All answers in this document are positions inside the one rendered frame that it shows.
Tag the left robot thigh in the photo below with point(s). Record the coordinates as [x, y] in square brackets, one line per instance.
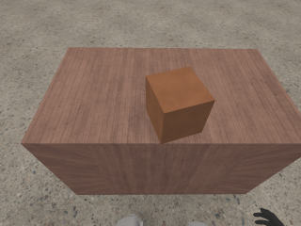
[130, 221]

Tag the pedestal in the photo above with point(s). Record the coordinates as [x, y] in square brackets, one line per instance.
[93, 132]

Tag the right robot hand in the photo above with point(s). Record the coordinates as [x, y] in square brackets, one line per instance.
[272, 219]

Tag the carton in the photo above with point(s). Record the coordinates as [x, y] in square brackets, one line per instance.
[177, 103]

